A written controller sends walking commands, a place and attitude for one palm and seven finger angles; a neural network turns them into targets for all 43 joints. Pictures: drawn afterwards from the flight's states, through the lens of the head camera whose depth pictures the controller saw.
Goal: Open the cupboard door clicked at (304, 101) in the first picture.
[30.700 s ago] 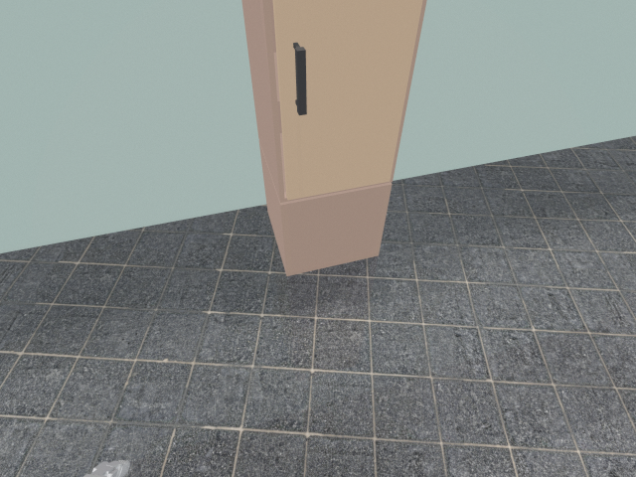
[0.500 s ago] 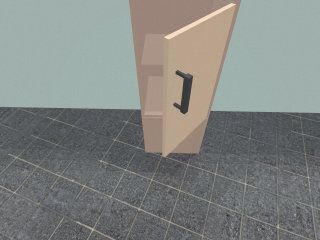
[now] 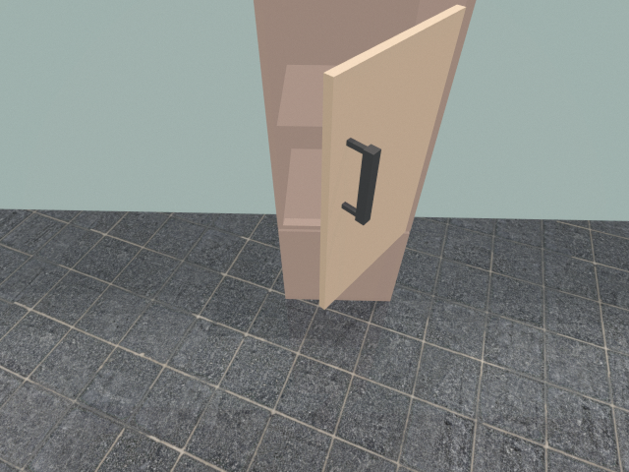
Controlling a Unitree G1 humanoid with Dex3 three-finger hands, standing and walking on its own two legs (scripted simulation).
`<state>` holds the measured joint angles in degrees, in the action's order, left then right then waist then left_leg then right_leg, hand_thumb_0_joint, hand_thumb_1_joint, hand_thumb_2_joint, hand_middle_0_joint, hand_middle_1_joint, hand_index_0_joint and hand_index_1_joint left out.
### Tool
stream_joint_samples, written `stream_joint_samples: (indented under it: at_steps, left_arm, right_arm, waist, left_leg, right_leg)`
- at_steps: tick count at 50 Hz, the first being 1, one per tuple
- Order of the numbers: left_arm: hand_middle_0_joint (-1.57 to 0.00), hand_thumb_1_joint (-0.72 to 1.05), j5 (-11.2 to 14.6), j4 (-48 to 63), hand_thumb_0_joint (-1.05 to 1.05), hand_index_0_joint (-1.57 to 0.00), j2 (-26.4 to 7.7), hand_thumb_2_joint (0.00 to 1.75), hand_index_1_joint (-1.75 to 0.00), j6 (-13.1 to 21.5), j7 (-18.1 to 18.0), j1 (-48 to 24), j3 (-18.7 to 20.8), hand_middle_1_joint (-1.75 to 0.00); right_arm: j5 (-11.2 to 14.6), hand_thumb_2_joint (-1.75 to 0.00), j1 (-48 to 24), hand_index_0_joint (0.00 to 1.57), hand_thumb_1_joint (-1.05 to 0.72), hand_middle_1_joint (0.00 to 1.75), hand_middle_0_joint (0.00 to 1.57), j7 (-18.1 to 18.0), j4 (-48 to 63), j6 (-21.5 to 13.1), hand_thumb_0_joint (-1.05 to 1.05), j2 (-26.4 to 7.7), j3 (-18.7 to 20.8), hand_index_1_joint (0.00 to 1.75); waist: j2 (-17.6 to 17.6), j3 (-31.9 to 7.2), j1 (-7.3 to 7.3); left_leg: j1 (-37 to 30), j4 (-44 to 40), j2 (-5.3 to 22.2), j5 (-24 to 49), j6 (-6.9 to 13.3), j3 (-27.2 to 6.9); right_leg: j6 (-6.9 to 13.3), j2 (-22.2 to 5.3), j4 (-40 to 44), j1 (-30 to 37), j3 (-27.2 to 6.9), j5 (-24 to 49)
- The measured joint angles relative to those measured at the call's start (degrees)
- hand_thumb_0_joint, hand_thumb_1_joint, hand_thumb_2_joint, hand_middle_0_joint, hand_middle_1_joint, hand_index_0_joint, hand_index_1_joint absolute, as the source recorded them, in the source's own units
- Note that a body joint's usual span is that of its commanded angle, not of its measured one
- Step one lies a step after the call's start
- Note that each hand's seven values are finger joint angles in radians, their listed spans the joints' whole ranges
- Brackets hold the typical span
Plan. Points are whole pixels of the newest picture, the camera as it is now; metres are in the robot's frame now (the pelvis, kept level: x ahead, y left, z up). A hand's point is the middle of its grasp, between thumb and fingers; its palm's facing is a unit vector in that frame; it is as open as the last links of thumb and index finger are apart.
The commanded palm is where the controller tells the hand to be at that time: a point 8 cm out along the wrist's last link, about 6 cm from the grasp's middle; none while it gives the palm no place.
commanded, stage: look to check the result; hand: left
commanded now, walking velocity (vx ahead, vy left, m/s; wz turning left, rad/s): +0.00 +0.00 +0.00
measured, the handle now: (358, 182) +0.55 -0.04 +0.05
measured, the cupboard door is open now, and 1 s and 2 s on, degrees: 49 49 49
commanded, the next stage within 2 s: walk to a spot facing it in 0.02 s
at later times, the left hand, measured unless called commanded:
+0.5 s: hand out of the picture +0.02 +0.18 -0.18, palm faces -0.07 -0.97 -0.22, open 7.4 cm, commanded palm none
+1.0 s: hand out of the picture +0.12 +0.13 -0.16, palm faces -0.31 -0.92 -0.25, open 7.4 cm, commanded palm none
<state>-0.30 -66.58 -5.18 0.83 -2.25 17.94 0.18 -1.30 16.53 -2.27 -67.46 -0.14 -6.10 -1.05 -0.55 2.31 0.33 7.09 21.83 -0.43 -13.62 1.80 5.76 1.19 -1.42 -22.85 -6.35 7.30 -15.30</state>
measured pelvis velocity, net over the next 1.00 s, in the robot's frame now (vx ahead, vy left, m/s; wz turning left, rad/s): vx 0.01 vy -0.04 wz -0.42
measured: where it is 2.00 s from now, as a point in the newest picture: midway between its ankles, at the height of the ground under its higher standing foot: outside the picture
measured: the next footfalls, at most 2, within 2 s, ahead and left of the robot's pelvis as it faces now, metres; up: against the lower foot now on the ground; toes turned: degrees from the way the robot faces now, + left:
left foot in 1.20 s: +0.14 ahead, +0.07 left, +0.00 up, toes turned -32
right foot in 1.66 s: +0.00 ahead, -0.11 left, +0.00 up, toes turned -55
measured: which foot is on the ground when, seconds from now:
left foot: down 0.00-0.62, up 0.64-1.00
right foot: down 0.00-1.00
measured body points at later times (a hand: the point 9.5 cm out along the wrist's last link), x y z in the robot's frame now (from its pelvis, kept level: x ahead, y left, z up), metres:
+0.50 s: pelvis -0.01 +0.00 -0.01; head +0.03 -0.03 +0.43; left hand +0.03 +0.23 -0.17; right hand -0.03 -0.24 -0.18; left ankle -0.02 +0.09 -0.74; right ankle -0.04 -0.09 -0.73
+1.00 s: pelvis +0.01 -0.04 +0.00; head +0.06 -0.08 +0.44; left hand +0.13 +0.17 -0.15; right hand +0.05 -0.33 -0.14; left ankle +0.07 +0.12 -0.67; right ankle -0.03 -0.11 -0.74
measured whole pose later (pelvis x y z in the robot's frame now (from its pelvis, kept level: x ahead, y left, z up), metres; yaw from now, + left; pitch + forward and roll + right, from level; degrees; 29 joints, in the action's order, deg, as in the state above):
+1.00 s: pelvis +0.01 -0.04 +0.00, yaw -24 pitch +2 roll +1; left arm -1.2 -53.1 -9.5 -1.2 -0.7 15.1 3.8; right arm -0.9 1.3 -1.7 -51.6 3.7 -13.6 3.4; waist -0.6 6.1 -2.6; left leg 29.6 61.3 2.0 -21.5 -4.7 -2.8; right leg 4.2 6.0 -26.5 -13.2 -8.0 -14.1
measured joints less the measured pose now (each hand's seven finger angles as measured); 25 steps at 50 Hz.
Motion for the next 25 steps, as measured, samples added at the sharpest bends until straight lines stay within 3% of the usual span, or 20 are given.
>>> stream_joint_samples:
  at_steps: [14,21,25]
  left_arm:
    - [-0.20,0.91,-0.3,1.0,0.00,-0.19,-0.1,0.90,-0.30,-1.2,0.4,-0.2,1.2,-0.29]
    - [-0.20,0.91,-0.9,3.7,0.00,-0.20,-1.8,0.90,-0.30,-3.5,1.5,-1.4,3.4,-0.29]
    - [-0.20,0.91,-1.2,5.9,0.00,-0.19,-3.2,0.90,-0.30,-4.6,2.1,-3.4,4.4,-0.29]
  right_arm:
    - [-0.1,-0.90,-1.1,0.20,-0.91,0.30,0.19,-0.3,0.7,0.9,0.01,-0.5,0.8,0.30]
    - [-0.2,-0.90,-2.5,0.20,-0.91,0.30,0.20,-0.8,4.4,1.7,0.01,-2.0,2.7,0.30]
    - [-0.7,-0.90,-3.0,0.20,-0.91,0.30,0.20,-0.7,6.6,1.4,0.01,-3.6,3.3,0.30]
  waist:
    - [-0.1,1.0,-0.46]
    - [0.5,2.1,-0.45]
    - [0.1,3.1,-0.61]
  left_leg:
    - [1.3,2.4,0.7,-1.5,0.0,1.5]
    - [4.0,7.4,2.1,-4.4,0.0,5.4]
    - [4.5,9.3,2.9,-5.6,-0.1,8.1]
  right_leg:
    - [0.0,0.5,-2.1,-1.9,-1.5,-0.7]
    - [0.2,1.3,-9.0,-7.1,-5.4,-2.9]
    - [-0.2,0.8,-20.4,-12.2,-5.7,-9.9]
